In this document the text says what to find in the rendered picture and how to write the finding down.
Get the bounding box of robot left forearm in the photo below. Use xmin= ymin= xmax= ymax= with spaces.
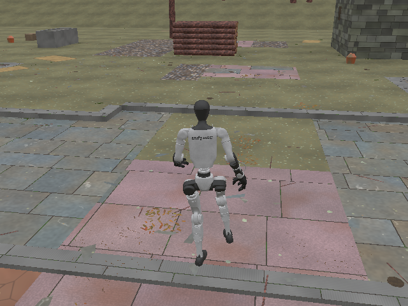
xmin=173 ymin=153 xmax=181 ymax=164

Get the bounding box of left robot thigh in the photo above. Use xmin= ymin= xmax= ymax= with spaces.
xmin=183 ymin=179 xmax=203 ymax=225

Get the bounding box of right robot hand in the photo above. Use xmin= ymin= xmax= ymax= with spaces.
xmin=233 ymin=175 xmax=247 ymax=191

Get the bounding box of humanoid robot torso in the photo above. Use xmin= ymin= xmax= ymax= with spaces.
xmin=188 ymin=125 xmax=217 ymax=191

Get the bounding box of left robot hand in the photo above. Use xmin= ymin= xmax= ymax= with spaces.
xmin=174 ymin=158 xmax=189 ymax=168

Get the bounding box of robot left upper arm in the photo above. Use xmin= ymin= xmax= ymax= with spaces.
xmin=174 ymin=128 xmax=189 ymax=162

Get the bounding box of robot right forearm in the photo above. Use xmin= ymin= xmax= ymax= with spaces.
xmin=229 ymin=152 xmax=244 ymax=179

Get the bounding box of robot right upper arm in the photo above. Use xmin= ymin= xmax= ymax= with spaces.
xmin=215 ymin=127 xmax=235 ymax=163

